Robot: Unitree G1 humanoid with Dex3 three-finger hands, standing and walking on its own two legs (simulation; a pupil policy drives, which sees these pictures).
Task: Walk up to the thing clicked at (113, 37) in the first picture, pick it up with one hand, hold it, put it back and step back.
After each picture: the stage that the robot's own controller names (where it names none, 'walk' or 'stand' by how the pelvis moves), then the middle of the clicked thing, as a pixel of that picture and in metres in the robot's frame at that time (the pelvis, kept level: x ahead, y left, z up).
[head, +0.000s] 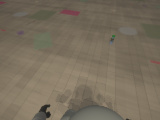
stand; (112, 40) +1.76 -0.54 -0.66
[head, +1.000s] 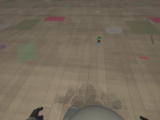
walk; (98, 41) +1.68 -0.08 -0.63
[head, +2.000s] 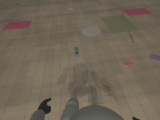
walk; (76, 52) +1.10 +0.28 -0.65
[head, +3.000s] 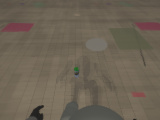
walk; (76, 72) +0.68 +0.20 -0.64
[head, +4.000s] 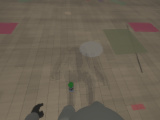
walk; (71, 87) +0.41 +0.16 -0.64
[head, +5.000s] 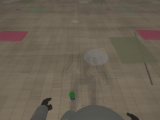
stand; (72, 97) +0.34 +0.17 -0.65
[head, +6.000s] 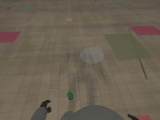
stand; (70, 97) +0.32 +0.19 -0.66
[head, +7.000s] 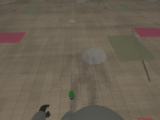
stand; (71, 96) +0.34 +0.19 -0.66
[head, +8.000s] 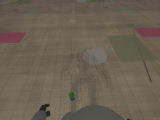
stand; (72, 97) +0.33 +0.19 -0.66
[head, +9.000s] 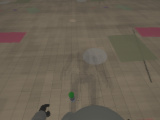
go down; (72, 97) +0.33 +0.19 -0.66
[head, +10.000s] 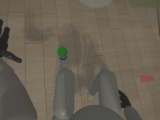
go down; (62, 55) +0.44 +0.17 -0.27
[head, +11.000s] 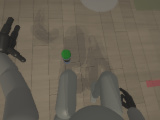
approach; (66, 57) +0.44 +0.16 -0.27
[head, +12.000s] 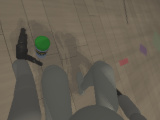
close in; (41, 49) +0.44 +0.21 -0.17
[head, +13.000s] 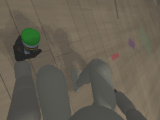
close; (31, 45) +0.44 +0.22 -0.17
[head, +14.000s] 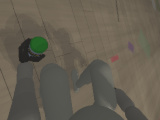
lift; (36, 50) +0.41 +0.22 -0.18
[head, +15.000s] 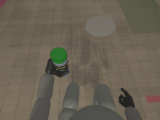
lift; (62, 65) +0.33 +0.17 +0.04
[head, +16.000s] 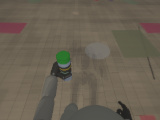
hold; (65, 68) +0.32 +0.16 +0.07
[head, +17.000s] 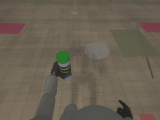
hold; (65, 68) +0.32 +0.17 +0.05
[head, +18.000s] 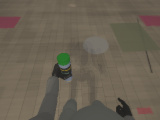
crouch; (66, 69) +0.33 +0.16 +0.01
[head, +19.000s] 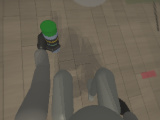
lower; (52, 40) +0.50 +0.19 -0.04
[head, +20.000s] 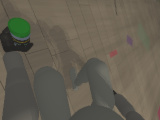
lower; (21, 39) +0.47 +0.24 -0.17
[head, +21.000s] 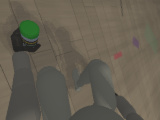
lower; (30, 40) +0.47 +0.23 -0.17
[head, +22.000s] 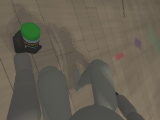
lower; (31, 41) +0.46 +0.23 -0.16
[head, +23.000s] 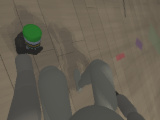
lower; (33, 42) +0.45 +0.23 -0.16
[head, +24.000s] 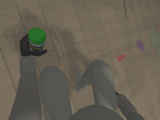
draw back; (37, 45) +0.45 +0.21 -0.16
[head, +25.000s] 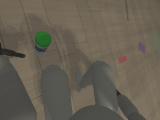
rise; (41, 45) +0.44 +0.21 -0.18
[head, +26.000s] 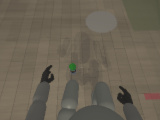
walk; (73, 69) +0.43 +0.14 -0.43
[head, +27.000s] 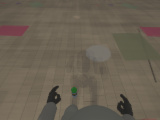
stand; (74, 92) +0.37 +0.14 -0.60
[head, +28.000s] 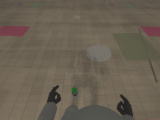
stand; (74, 92) +0.37 +0.14 -0.60
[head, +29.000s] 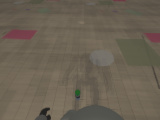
stand; (77, 95) +0.38 +0.12 -0.65
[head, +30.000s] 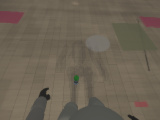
walk; (76, 80) +0.45 +0.09 -0.64
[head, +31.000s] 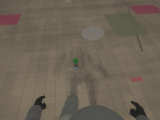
walk; (75, 64) +0.70 +0.20 -0.62
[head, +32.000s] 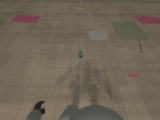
stand; (80, 56) +1.02 +0.16 -0.63
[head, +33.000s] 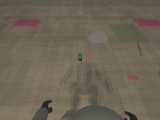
stand; (80, 58) +1.00 +0.17 -0.66
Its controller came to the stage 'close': yes
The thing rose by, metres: 0.70
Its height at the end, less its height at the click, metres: +0.00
